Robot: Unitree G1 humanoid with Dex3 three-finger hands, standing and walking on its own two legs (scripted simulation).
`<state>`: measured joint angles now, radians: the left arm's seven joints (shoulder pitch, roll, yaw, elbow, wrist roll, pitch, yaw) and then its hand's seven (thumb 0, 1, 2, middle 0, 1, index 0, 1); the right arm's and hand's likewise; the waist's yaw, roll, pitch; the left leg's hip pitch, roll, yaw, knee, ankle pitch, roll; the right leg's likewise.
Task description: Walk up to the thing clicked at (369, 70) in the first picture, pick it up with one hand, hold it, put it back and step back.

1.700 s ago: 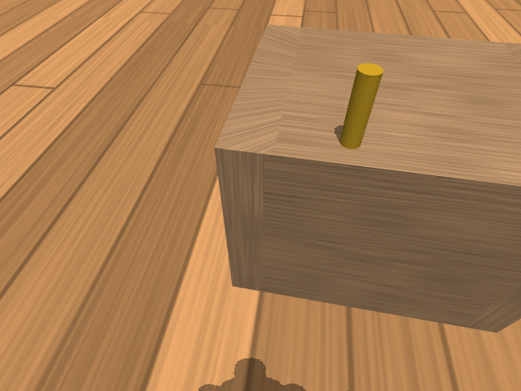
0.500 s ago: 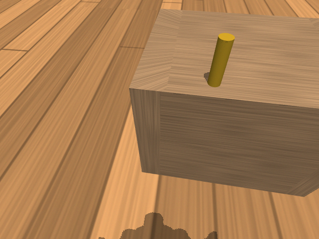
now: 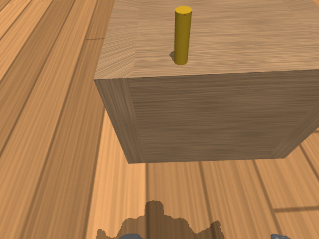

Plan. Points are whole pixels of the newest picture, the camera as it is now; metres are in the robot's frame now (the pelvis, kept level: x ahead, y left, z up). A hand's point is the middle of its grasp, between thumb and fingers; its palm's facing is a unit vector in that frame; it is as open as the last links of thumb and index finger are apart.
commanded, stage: walk up
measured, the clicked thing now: (182, 38) +0.73 -0.07 +0.09
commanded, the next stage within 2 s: stand in 1.44 s
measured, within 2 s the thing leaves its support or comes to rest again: neither
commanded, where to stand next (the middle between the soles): +0.05 +0.01 m, yaw -7 degrees
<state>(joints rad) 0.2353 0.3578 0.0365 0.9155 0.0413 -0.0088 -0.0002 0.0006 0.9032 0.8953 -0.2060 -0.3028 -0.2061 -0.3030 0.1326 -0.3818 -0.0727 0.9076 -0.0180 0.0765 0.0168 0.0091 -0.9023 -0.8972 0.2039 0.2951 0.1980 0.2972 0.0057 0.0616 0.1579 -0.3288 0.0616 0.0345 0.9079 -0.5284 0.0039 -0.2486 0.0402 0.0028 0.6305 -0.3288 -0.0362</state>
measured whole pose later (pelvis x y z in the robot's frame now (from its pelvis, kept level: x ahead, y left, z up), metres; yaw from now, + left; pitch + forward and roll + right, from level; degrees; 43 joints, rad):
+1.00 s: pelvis +0.00 +0.03 +0.02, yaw -8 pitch -3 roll +0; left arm 0.10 0.36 0.00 1.06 0.01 0.00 -0.01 0.00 0.90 0.90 -0.21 -0.30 -0.21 -0.30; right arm 0.12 -0.35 -0.03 1.08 -0.01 0.00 0.01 0.01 -0.90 -0.90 0.20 0.30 0.20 0.30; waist -0.01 -0.01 0.07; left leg -0.11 0.05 0.09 0.40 -0.25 -0.02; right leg -0.18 0.02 0.12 0.43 -0.21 0.01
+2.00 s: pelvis +0.01 +0.04 +0.02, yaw -7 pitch -2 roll +0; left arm 0.11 0.35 -0.01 1.13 0.01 -0.01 0.00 0.00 0.90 0.90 -0.21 -0.30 -0.21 -0.30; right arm 0.10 -0.34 -0.02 1.12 -0.01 0.00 0.01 0.01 -0.90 -0.90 0.20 0.30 0.20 0.30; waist -0.01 0.00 0.05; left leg -0.08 0.04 0.07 0.34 -0.22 -0.01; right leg -0.13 0.00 0.10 0.33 -0.17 0.03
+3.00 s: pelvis +0.01 +0.04 +0.02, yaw -5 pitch -2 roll +0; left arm 0.12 0.35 -0.01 1.12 0.01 -0.01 -0.01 0.00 0.90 0.90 -0.21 -0.30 -0.21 -0.30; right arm 0.12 -0.35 -0.02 1.12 -0.01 0.00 0.01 0.01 -0.90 -0.90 0.20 0.30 0.20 0.30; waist 0.00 0.00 0.05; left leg -0.09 0.02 0.05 0.34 -0.21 0.00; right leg -0.12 -0.02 0.07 0.32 -0.17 0.04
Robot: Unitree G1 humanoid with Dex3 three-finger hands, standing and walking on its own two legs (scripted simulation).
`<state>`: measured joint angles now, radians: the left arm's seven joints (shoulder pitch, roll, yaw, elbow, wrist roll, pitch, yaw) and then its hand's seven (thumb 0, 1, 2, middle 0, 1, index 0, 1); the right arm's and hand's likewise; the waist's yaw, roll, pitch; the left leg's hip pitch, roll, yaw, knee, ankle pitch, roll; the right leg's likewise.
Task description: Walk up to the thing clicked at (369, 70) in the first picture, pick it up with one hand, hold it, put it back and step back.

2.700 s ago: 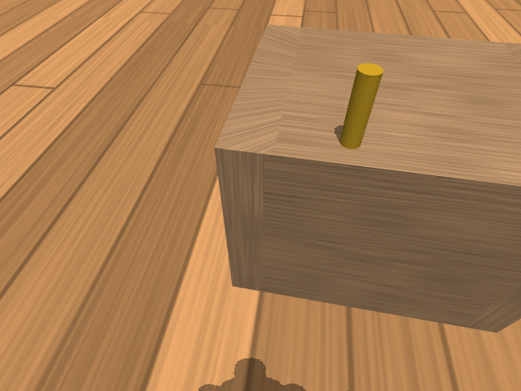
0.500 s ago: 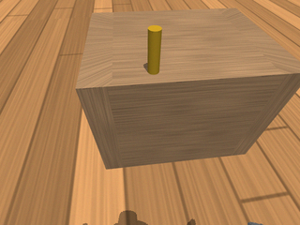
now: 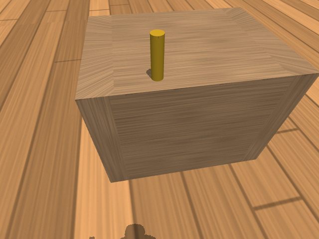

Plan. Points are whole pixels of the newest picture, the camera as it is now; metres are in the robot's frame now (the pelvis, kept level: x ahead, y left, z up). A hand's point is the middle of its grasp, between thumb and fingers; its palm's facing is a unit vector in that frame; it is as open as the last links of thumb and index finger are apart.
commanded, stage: walk up
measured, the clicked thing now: (157, 57) +0.74 +0.01 +0.07
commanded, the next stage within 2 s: stand in 0.44 s
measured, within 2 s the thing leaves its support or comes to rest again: neither
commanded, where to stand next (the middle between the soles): +0.06 -0.01 m, yaw +1 degrees
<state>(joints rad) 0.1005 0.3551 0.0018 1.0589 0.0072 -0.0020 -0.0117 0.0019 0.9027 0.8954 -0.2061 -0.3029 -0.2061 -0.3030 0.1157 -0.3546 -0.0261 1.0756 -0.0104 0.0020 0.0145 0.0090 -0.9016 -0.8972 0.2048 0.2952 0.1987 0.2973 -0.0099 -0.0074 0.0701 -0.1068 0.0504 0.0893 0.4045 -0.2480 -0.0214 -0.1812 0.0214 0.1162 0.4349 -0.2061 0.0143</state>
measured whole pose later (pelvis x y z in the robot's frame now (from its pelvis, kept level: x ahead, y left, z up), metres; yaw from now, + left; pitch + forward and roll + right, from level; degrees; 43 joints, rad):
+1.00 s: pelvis +0.01 +0.01 +0.01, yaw +1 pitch -2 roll +0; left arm 0.11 0.35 -0.01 1.13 0.01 -0.01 0.00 0.00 0.90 0.90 -0.21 -0.30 -0.21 -0.30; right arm 0.10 -0.34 -0.02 1.12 -0.01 0.00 0.01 0.01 -0.90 -0.90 0.20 0.30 0.20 0.30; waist -0.01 0.00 0.05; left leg -0.08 0.04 0.07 0.34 -0.22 -0.01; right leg -0.13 0.00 0.10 0.33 -0.17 0.03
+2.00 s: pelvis +0.01 +0.02 +0.01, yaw +3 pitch -2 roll +0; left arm 0.12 0.35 -0.01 1.12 0.01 -0.01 -0.01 0.00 0.90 0.90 -0.21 -0.30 -0.21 -0.30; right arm 0.12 -0.35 -0.02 1.12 -0.01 0.00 0.01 0.01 -0.90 -0.90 0.20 0.30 0.20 0.30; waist 0.00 0.00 0.05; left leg -0.09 0.02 0.05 0.34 -0.21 0.00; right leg -0.12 -0.02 0.07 0.32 -0.17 0.04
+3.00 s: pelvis +0.01 +0.01 +0.01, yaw +4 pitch -2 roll +0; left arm 0.13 0.35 -0.01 1.12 0.01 -0.01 0.00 0.00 0.90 0.90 -0.21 -0.30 -0.21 -0.30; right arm 0.13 -0.35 -0.02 1.12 -0.01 0.00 0.01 0.01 -0.90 -0.90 0.20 0.30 0.20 0.30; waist 0.00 0.00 0.06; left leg -0.09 0.02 0.04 0.34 -0.21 0.00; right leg -0.12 -0.02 0.06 0.31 -0.17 0.04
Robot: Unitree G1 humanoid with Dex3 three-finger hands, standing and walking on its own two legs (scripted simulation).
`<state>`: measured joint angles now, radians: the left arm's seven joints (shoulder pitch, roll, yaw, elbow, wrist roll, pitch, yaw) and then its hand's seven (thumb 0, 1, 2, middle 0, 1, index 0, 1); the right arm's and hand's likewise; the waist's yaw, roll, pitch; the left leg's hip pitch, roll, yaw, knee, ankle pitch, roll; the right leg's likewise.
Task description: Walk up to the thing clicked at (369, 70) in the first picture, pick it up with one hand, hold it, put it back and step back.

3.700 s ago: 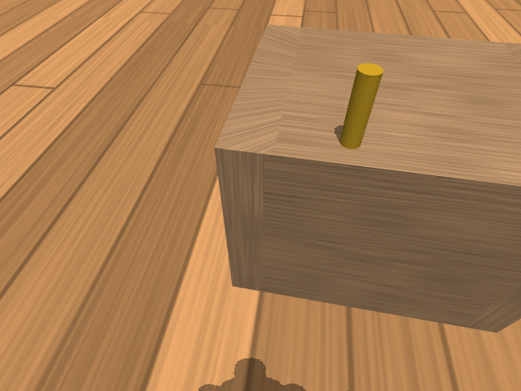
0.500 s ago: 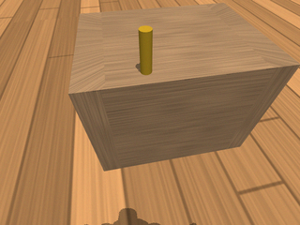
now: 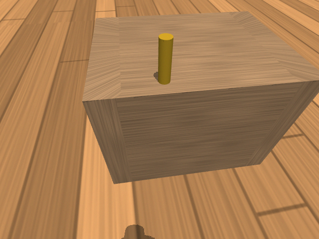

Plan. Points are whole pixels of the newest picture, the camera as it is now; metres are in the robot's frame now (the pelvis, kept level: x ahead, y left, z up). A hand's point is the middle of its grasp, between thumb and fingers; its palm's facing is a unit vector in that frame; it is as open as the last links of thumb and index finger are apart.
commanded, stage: stand
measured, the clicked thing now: (165, 60) +0.73 -0.02 +0.06
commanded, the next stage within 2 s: none
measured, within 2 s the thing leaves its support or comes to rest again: neither
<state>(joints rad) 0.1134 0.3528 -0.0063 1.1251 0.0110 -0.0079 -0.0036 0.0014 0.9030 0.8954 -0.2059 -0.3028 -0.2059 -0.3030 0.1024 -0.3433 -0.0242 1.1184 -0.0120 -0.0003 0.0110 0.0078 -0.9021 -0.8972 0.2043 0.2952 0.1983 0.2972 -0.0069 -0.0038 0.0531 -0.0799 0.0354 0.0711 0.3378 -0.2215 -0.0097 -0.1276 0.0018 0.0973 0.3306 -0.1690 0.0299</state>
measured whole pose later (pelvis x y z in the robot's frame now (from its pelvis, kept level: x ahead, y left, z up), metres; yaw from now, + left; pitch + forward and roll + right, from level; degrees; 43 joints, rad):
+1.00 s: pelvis +0.00 +0.01 +0.00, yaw +2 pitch -2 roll +0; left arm 0.12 0.35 -0.01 1.12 0.01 -0.01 -0.01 0.00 0.90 0.90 -0.21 -0.30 -0.21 -0.30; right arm 0.12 -0.35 -0.02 1.12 -0.01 0.00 0.01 0.01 -0.90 -0.90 0.20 0.30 0.20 0.30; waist 0.00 0.00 0.05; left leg -0.09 0.02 0.05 0.34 -0.21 0.00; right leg -0.12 -0.02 0.07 0.32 -0.17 0.04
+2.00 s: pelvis +0.00 +0.00 +0.00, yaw +2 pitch -2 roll +0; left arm 0.13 0.35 -0.01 1.12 0.01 -0.01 0.00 0.00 0.90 0.90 -0.21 -0.30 -0.21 -0.30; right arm 0.13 -0.35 -0.02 1.12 -0.01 0.00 0.01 0.01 -0.90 -0.90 0.20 0.30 0.20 0.30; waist 0.00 0.00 0.06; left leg -0.09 0.02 0.04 0.34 -0.21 0.00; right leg -0.12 -0.02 0.06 0.31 -0.17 0.04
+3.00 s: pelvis +0.24 +0.14 -0.02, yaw +8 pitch -3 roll +0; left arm 0.17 0.33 0.03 0.83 0.01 -0.06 -0.02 0.00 0.90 0.90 -0.21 -0.30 -0.21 -0.30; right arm 0.32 -0.38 -0.04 0.84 0.00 -0.02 0.01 0.01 -0.90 -0.90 0.20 0.30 0.20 0.30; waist 0.00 0.02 0.14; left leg -0.35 -0.02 -0.03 1.08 -0.53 0.03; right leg -0.30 0.00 -0.06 0.55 -0.20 -0.05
